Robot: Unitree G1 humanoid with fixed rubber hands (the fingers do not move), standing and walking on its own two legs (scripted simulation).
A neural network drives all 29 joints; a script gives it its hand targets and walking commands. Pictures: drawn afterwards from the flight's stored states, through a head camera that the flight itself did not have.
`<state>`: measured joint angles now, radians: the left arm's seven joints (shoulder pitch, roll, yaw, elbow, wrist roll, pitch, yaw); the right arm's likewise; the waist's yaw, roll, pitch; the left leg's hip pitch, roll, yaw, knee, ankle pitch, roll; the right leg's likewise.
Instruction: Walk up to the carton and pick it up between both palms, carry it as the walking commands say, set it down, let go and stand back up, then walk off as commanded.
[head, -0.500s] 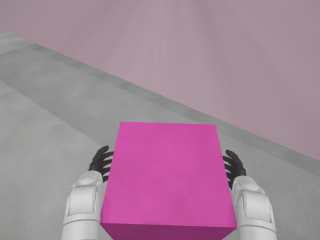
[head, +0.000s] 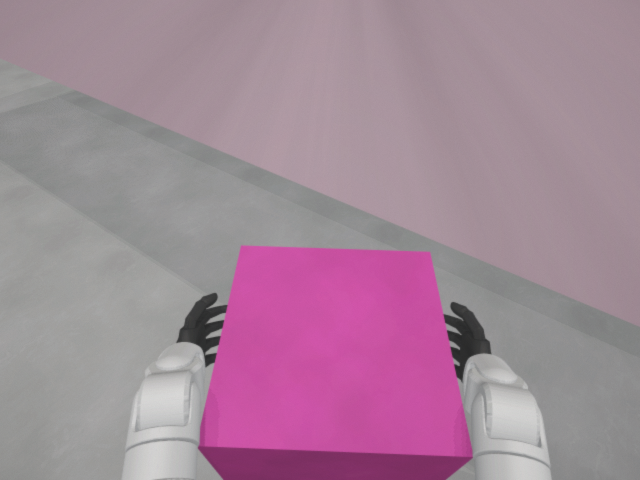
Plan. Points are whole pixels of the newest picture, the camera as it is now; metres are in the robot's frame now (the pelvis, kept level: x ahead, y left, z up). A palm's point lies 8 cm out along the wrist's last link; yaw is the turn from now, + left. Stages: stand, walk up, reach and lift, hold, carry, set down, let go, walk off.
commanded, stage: hold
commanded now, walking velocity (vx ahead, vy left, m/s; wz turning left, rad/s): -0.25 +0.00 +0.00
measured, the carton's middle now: (330, 375) +0.29 +0.00 -0.03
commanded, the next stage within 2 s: carry in 0.02 s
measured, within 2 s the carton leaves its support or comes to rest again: neither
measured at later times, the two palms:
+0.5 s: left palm (157, 418) +0.19 +0.19 +0.06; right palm (495, 433) +0.18 -0.17 +0.07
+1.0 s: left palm out of the picture +0.05 +0.16 +0.09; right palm out of the picture +0.03 -0.19 +0.08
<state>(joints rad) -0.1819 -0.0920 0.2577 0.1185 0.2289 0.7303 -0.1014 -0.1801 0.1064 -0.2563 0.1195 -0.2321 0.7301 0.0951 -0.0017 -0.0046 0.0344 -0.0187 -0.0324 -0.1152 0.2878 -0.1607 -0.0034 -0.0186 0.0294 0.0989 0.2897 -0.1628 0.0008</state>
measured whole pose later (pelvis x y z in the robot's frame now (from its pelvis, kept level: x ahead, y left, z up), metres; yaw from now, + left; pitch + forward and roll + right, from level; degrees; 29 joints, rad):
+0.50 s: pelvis -0.06 +0.02 -0.03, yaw +0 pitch +2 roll +0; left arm -0.03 -0.12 0.18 -0.42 0.05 1.06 0.01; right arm -0.02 0.08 -0.20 -0.41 -0.03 1.05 0.01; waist 0.00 -0.02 -0.12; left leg -0.48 -0.02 0.00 0.67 -0.25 0.01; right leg -0.48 0.01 0.07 0.67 -0.23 0.03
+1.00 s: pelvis -0.19 +0.01 -0.01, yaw -5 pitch +2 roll +3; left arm 0.03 -0.11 0.18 -0.53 0.01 1.18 0.05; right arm 0.00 0.07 -0.16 -0.50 0.01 1.19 -0.05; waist -0.01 -0.01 -0.12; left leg -0.53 0.00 0.07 1.11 -0.42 -0.05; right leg -0.34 -0.05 -0.08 0.56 -0.26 -0.04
